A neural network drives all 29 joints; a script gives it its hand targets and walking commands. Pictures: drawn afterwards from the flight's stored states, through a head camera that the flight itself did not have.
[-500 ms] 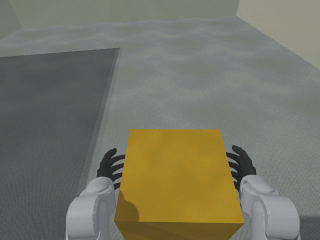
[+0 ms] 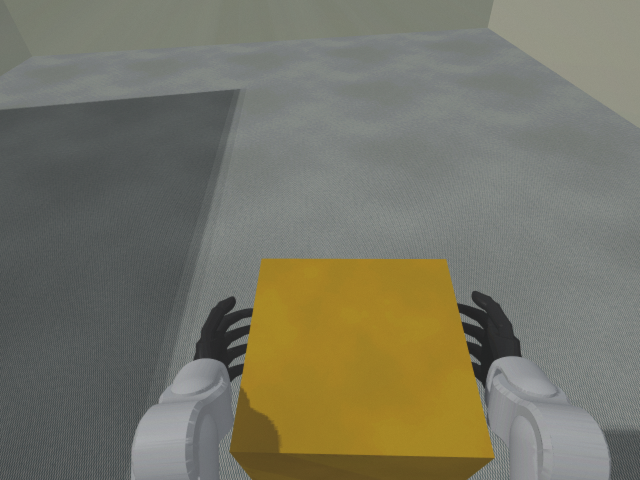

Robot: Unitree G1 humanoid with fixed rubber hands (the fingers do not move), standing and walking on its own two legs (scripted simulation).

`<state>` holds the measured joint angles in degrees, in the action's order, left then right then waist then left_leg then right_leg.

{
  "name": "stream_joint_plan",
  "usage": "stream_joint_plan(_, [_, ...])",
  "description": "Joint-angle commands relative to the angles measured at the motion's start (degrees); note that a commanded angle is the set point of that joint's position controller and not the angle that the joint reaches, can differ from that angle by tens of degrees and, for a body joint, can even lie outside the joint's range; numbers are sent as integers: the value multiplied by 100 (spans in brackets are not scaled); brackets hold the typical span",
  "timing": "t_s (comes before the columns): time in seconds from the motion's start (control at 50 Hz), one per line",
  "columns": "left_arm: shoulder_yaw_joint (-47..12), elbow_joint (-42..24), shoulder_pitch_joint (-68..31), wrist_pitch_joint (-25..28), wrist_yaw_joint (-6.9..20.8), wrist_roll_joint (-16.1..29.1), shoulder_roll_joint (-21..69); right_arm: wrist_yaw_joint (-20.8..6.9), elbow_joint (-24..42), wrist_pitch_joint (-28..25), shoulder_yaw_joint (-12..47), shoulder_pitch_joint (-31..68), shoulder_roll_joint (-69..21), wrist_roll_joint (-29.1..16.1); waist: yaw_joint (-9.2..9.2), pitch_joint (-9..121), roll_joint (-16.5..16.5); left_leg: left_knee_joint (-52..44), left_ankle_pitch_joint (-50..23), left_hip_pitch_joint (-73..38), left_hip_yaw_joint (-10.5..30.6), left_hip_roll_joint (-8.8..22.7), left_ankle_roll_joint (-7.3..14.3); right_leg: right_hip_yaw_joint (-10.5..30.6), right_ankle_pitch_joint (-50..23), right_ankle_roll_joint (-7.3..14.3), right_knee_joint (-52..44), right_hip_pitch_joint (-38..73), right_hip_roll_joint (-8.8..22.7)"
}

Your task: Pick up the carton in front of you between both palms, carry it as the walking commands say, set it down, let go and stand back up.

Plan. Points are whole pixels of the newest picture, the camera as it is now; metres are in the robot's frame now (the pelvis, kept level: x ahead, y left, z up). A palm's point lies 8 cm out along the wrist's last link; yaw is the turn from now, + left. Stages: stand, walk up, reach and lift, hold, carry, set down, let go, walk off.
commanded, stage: carry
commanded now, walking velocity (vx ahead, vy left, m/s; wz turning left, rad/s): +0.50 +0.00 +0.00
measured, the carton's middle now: (351, 388) +0.25 +0.00 +0.03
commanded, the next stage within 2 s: none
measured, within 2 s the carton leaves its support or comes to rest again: neither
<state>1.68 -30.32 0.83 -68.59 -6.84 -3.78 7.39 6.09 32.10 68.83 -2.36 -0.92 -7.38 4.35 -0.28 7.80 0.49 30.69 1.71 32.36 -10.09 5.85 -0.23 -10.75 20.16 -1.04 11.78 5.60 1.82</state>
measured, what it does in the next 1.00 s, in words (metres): walks ahead: left foot, then right foot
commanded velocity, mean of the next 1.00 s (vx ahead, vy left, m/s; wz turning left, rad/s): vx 0.50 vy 0.00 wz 0.00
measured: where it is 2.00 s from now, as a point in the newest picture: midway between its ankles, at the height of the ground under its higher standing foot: (334, 282)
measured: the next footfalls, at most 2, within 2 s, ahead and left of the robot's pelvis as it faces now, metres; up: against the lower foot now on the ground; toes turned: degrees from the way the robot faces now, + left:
left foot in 0.04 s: +0.22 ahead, +0.12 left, +0.00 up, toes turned +12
right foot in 0.58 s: +0.59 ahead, -0.10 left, +0.00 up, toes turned -11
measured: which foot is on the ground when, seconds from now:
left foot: up 0.00-0.02, down 0.04-0.62, up 0.64-1.00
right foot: down 0.00-0.08, up 0.10-0.56, down 0.58-1.00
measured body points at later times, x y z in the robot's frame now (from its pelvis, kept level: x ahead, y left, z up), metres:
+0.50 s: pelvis +0.33 +0.02 +0.00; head +0.32 +0.03 +0.45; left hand +0.58 +0.17 +0.09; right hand +0.58 -0.13 +0.10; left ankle +0.18 +0.11 -0.73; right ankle +0.50 -0.12 -0.70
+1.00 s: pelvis +0.67 -0.01 +0.01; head +0.66 -0.02 +0.46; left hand +0.91 +0.15 +0.10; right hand +0.91 -0.16 +0.10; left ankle +0.81 +0.14 -0.69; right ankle +0.55 -0.09 -0.73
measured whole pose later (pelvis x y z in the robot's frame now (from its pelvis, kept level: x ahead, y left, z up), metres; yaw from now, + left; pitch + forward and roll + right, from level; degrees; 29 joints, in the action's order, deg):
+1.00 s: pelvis +0.67 -0.01 +0.01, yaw +1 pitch +3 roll +1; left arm 1.6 -31.2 2.8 -66.7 -6.6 -3.4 7.6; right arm 5.9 32.7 67.1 -1.5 -2.5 -7.5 4.6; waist -0.1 6.2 0.7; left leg 35.4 2.3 34.5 -8.2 6.7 -1.1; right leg -11.1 16.2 1.2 10.9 1.9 1.2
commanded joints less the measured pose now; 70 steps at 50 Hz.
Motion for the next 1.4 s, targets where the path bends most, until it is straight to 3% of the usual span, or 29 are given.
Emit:
stream_joint_plan(0.0, [-3588,-452,-2418,-157,904,1833,4085,-860,132,187,3685,2260,-4152,-1890,26,111,-901,-357,290,-1056,-438,-310,142,1,-3755,481,703,-257,1214])
stream_joint_plan(0.02, [-3594,-478,-2482,-215,883,1836,4038,-856,30,227,3590,2166,-4100,-1868,120,464,-620,-503,616,-2142,-634,-592,149,-276,-3991,338,1758,-609,954])
stream_joint_plan(0.04, [-3575,-507,-2538,-269,861,1842,3958,-860,-8,265,3516,2127,-4064,-1843,209,889,-51,-709,1181,-3338,318,51,228,-264,-2987,150,3130,-1522,762])
stream_joint_plan(0.06, [-3650,-635,-2663,-336,856,1891,4038,-878,-72,247,3465,2245,-4041,-1845,200,1611,1628,-1366,2161,-4761,3217,1703,1056,-50,-1389,-141,5049,-3324,58])
stream_joint_plan(0.08, [-3720,-584,-2670,-346,890,1918,4173,-913,-154,257,3457,2103,-4300,-1868,129,1441,1799,-2037,1238,-4706,4082,1968,1219,659,579,-98,5977,-4147,-246])
stream_joint_plan(0.1, [-3763,-513,-2809,-297,929,1948,4461,-956,31,219,3511,2315,-4509,-1960,153,1376,1284,-1756,348,-4524,3272,1824,1143,1062,474,80,6445,-4294,160])
stream_joint_plan(0.14, [-3903,-439,-2864,-165,1013,1990,4999,-1042,53,112,3649,2545,-5039,-2023,103,1268,287,-1648,-342,-3764,2151,1518,812,1128,-136,197,5969,-4161,599])
stream_joint_plan(0.18, [-3962,-387,-2898,-40,1037,1968,5293,-1098,88,13,3745,2654,-5256,-2071,71,1223,493,-1954,135,-3288,1458,1241,585,923,-602,153,5435,-3838,621])
stream_joint_plan(0.3, [-3982,-501,-2676,30,923,1825,5142,-1149,174,-22,3757,2415,-4916,-2083,90,730,707,-2324,58,-3639,766,989,739,498,-1356,-81,3848,-4611,586])
stream_joint_plan(0.48, [-3807,-294,-2626,-204,942,1841,4645,-1021,-110,169,3518,2205,-4423,-1813,113,-236,859,-2218,-1461,-3907,113,863,541,-55,-2179,188,1703,-3954,262])
stream_joint_plan(0.54, [-3699,-104,-2452,-155,978,1844,4676,-1011,-68,157,3588,2276,-4495,-1804,-49,361,834,-529,-3040,-3785,-430,672,225,-529,-1721,264,1385,-2116,-243])
stream_joint_plan(0.56, [-3652,-103,-2431,-126,995,1836,4702,-1011,-31,136,3638,2333,-4495,-1819,-132,777,451,661,-2414,-3168,-459,409,87,-383,-1349,207,1304,-943,-166])
stream_joint_plan(0.58, [-3610,-106,-2475,-100,1022,1810,4665,-1007,29,135,3745,2383,-4606,-1876,-151,1419,-734,2388,-822,-1467,-212,26,-124,1950,-357,760,1114,610,1428])
stream_joint_plan(0.6, [-3638,39,-2354,-39,1057,1848,4817,-1027,109,124,3810,2363,-4665,-1903,-100,1726,-2069,3852,2214,-277,204,-767,-221,4114,-505,1410,50,1215,2305])
stream_joint_plan(0.62, [-3679,-90,-2384,26,1102,1933,5005,-1048,98,50,3920,2482,-4849,-1944,-101,1519,-1538,4561,2455,149,942,-491,-27,3673,-1620,1362,43,988,2270])
stream_joint_plan(0.66, [-3781,-144,-2427,191,1151,1935,5440,-1105,18,-111,3990,2495,-5326,-1946,-68,1434,-538,4315,1929,215,1133,39,199,2400,-2872,1029,421,368,1906])
stream_joint_plan(0.68, [-3839,-173,-2478,270,1166,1941,5562,-1122,-67,-186,4036,2420,-5499,-1930,-39,1398,-410,3848,1664,83,1125,194,192,2006,-2784,845,333,84,1762])
stream_joint_plan(0.72, [-3900,-198,-2392,386,1209,1960,5632,-1117,-138,-332,4085,2201,-5640,-1848,-42,1419,-622,3408,1338,-99,866,129,123,1507,-2441,721,141,-180,1596])
stream_joint_plan(0.84, [-3952,-415,-2148,446,1300,1972,5106,-1013,22,-438,4138,1931,-5340,-1683,-6,658,-805,1656,500,554,402,142,-144,913,-1842,870,-430,-230,1383])
stream_joint_plan(1.02, [-3596,-531,-2206,-48,967,1822,4101,-863,312,84,3865,2154,-4240,-1878,-43,-293,-945,-142,-112,-3,-128,-81,58,294,-3063,646,-239,-87,1275])
stream_joint_plan(1.08, [-3610,-593,-2406,-209,896,1847,3996,-855,151,219,3647,2116,-4097,-1897,134,369,-684,-515,551,-2115,-657,-623,153,-297,-4362,361,1712,-457,962])
stream_joint_plan(1.1, [-3600,-620,-2479,-257,877,1854,3936,-864,112,251,3580,2098,-4089,-1875,219,804,-180,-672,1016,-3353,104,-120,203,-275,-3387,197,3020,-1350,756])
stream_joint_plan(1.12, [-3668,-738,-2582,-319,875,1896,4024,-882,50,229,3531,2227,-4076,-1876,211,1486,1504,-1284,2170,-4747,3012,1584,1031,-56,-1783,-92,4967,-3159,115])
stream_joint_plan(1.14, [-3735,-687,-2571,-327,912,1922,4165,-917,-61,238,3523,2053,-4337,-1895,137,1387,1802,-2080,1180,-4713,4113,1968,1260,636,533,-68,5994,-3993,-303])
stream_joint_plan(1.16, [-3779,-597,-2702,-273,950,1946,4460,-961,116,201,3576,2263,-4541,-1984,157,1335,1241,-1775,238,-4572,3296,1852,1194,1110,463,113,6523,-4166,113])
stream_joint_plan(1.2, [-3918,-513,-2755,-136,1034,1984,4998,-1046,120,87,3707,2466,-5068,-2037,106,1239,271,-1617,-670,-3879,2119,1526,839,1145,-123,231,6023,-4078,570])
stream_joint_plan(1.22, [-3950,-482,-2805,-64,1057,1983,5189,-1075,140,27,3769,2574,-5229,-2063,75,1214,324,-1791,-364,-3561,1698,1362,640,1098,-376,209,5622,-3871,657])
stream_joint_plan(1.28, [-4013,-415,-2643,80,1041,1890,5384,-1144,154,-77,3822,2461,-5299,-2084,75,1097,623,-2118,83,-3402,1096,1125,625,784,-836,96,4951,-3892,565])
stream_joint_plan(1.38, [-4051,-615,-2521,77,936,1841,5115,-1153,270,-68,3771,2235,-4906,-2030,39,710,812,-1791,-2138,-3561,173,823,588,289,-1256,-69,3318,-4036,361])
